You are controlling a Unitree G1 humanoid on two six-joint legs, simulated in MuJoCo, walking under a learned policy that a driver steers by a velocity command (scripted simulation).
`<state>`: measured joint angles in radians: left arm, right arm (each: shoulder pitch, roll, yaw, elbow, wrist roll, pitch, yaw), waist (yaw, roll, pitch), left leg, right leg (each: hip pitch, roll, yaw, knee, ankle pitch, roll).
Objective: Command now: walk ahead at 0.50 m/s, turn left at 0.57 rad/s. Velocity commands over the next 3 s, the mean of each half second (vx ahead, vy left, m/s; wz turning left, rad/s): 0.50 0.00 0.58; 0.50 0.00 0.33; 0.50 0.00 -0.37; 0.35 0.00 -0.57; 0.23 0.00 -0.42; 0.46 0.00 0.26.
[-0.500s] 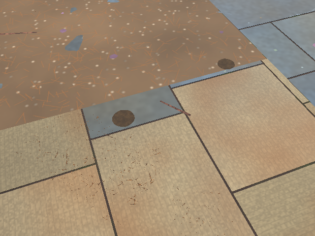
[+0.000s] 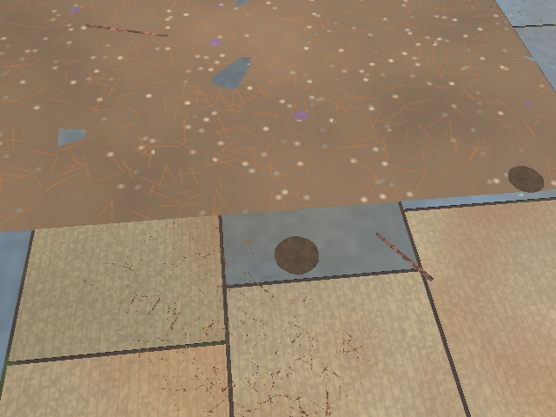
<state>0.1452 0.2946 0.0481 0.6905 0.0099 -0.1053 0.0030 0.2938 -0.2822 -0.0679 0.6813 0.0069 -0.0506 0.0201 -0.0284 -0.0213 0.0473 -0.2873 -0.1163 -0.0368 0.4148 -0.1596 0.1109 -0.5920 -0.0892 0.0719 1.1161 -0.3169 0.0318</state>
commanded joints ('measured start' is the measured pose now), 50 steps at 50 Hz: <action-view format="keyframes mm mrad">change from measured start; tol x32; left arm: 1 16 63 14 -55 11 10 6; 50 124 73 15 91 -28 44 -10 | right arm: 1 -44 -153 -39 -75 4 -21 -22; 50 -56 -108 -22 -44 -15 -53 3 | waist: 1 43 49 -77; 13 78 147 -151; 15 63 -335 -370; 35 112 -39 37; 41 -24 293 -423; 50 53 76 -70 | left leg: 1 24 242 -244 -178 297 191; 12 113 227 -388 44 60 66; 17 -542 116 -141 917 -295 -92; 36 -320 152 68 202 31 -42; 39 162 57 115 95 76 35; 41 705 486 -672 2 -23 265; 50 122 337 -136 -255 263 154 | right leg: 1 -27 -4 -18 -151 113 39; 13 417 55 16 -668 247 -72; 15 930 -327 683 -774 -73 -295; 21 500 -158 197 -898 141 -197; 38 660 -184 -211 -683 937 -152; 39 559 -147 -246 -491 940 -123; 41 -41 87 -133 152 -276 -36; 50 -54 -71 -4 -26 125 -8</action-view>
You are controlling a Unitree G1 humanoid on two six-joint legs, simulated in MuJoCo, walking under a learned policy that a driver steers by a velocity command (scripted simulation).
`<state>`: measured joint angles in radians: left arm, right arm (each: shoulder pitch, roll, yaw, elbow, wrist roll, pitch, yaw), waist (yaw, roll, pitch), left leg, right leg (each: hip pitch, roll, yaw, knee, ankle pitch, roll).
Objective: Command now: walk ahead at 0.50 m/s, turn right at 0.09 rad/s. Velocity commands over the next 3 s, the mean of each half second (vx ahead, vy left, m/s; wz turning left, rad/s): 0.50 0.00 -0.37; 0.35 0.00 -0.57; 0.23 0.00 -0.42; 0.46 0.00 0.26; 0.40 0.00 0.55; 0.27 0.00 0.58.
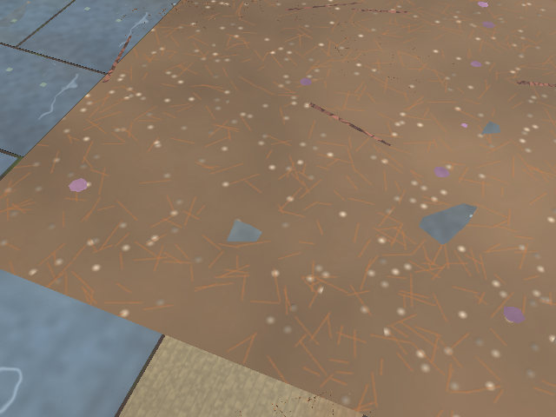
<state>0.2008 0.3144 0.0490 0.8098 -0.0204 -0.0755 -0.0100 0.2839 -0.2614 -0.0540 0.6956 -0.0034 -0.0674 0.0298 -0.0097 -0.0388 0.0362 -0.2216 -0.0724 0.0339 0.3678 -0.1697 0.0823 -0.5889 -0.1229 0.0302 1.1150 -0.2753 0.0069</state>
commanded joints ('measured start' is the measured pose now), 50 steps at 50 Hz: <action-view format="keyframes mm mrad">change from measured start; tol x32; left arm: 1 37 50 13 -37 3 17 5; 50 98 50 43 -226 3 126 44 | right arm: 1 -34 -131 -37 -44 -9 -39 -12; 50 -171 -150 -36 -53 -23 14 -49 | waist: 1 25 88 -38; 13 -59 89 39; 19 96 -178 -457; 50 25 188 -127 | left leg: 1 58 289 -174 -220 276 174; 11 274 321 33 -200 310 86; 16 331 309 112 194 955 15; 17 182 269 132 431 847 -23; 19 -477 -19 -77 1039 -416 -111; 20 -585 56 -169 1069 -357 -85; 39 -66 63 -95 34 252 -76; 41 480 478 -494 144 783 140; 42 529 577 -732 101 554 228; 50 35 353 -153 -67 480 155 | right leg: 1 -88 -34 48 -69 133 23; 16 164 177 -137 -531 125 -128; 19 1022 -221 823 -750 72 -463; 27 343 -17 276 -888 398 -314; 39 420 78 346 -539 384 -122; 41 65 267 182 -20 -412 -5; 50 21 78 14 -17 -148 80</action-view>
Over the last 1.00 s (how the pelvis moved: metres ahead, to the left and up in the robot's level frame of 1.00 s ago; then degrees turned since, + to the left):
0.51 0.12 0.00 27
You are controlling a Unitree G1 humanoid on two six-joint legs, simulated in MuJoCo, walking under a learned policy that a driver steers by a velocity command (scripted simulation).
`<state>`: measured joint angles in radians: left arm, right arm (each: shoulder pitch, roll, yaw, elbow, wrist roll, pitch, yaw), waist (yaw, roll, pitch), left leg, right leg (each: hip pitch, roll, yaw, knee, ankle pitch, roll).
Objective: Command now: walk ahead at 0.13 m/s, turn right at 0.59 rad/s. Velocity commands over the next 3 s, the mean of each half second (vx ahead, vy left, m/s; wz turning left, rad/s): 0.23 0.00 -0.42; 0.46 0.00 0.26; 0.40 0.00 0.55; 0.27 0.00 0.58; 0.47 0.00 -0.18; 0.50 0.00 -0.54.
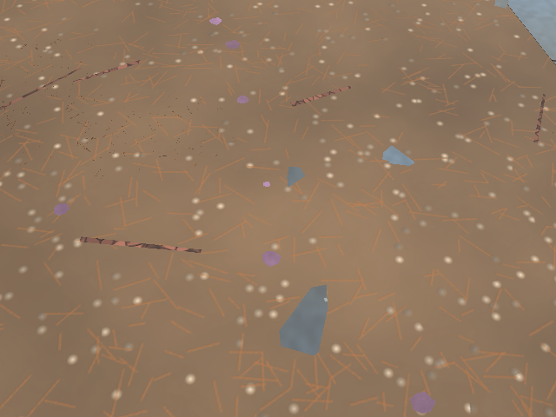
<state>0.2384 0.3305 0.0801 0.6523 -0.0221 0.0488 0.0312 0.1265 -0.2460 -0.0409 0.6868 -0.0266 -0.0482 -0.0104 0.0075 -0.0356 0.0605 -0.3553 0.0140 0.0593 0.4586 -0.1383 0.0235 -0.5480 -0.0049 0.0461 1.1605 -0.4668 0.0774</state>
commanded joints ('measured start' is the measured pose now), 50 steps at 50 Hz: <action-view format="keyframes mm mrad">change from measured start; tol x32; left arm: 1 46 34 10 -75 9 2 0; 50 -42 41 -9 -61 43 -151 -13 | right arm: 1 -19 -175 -53 -39 5 -1 -12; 50 110 -198 -58 21 42 -31 15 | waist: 1 6 174 -171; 12 25 123 -132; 14 41 -289 -131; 34 69 -54 45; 40 -62 320 -393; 50 -9 86 -47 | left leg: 1 183 282 -163 -160 447 220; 11 108 292 -56 -149 -214 139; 14 -390 32 131 483 -520 -51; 25 -354 60 -69 289 110 -64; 35 -284 26 -39 101 38 40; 38 182 -86 25 79 48 112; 40 731 306 -823 -94 -249 365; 50 112 117 -369 -277 156 262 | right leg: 1 -7 -52 -2 -108 77 7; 12 396 11 -124 -641 172 -140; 15 595 -383 609 -947 -51 -432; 28 525 -212 95 -1020 364 -277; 38 532 -188 -131 -540 1048 -160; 40 -95 73 -51 91 -67 -42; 41 -204 27 87 184 -70 -62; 50 -86 -84 15 -248 299 -18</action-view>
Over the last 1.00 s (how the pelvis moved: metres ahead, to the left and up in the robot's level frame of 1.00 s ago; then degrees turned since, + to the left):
0.52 -0.10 -0.01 -34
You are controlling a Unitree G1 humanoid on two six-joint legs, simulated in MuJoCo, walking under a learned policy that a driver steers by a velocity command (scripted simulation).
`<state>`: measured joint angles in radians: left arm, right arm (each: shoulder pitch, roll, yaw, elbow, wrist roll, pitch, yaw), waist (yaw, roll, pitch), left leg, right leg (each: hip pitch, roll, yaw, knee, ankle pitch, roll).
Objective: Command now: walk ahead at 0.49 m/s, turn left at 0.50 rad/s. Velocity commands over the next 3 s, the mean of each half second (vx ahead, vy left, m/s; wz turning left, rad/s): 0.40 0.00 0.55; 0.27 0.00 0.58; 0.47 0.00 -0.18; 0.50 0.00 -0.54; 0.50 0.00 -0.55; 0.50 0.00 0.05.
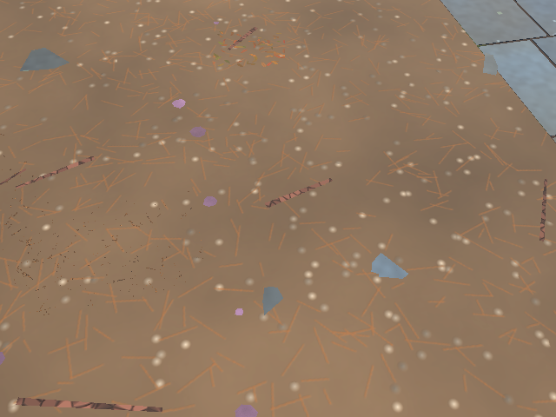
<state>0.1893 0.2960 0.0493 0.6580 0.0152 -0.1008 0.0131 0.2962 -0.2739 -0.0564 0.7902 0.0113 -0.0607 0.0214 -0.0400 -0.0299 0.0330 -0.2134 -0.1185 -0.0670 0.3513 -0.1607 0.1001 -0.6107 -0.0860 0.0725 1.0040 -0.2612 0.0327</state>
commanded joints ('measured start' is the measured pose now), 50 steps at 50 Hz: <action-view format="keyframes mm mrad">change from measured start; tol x32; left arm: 1 -35 64 17 -76 6 -3 4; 50 -184 55 13 2 -16 6 -39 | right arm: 1 -47 -175 -44 -78 7 -16 -22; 50 4 -186 -58 -200 1 19 -42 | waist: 1 24 80 -12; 12 92 128 -144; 14 71 -341 -381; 35 20 -50 -95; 38 -34 363 -265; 50 -15 144 -52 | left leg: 1 -51 225 -216 -164 177 165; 11 81 237 -352 85 165 64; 16 -530 101 -117 966 -348 -104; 35 -105 121 136 193 -59 -32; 38 440 468 -707 -63 -224 322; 50 14 255 -213 -115 -33 127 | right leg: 1 -2 8 -14 -177 172 33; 12 467 46 21 -575 212 -74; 14 986 -341 649 -631 38 -295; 18 592 -227 237 -637 592 -226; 25 481 -190 -41 -737 658 -253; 35 505 -208 -174 -534 365 -158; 39 -252 68 2 269 -346 -23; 50 84 55 -36 -367 205 33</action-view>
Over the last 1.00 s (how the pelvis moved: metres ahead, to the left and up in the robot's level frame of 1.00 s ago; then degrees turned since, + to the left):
0.38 -0.03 0.01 0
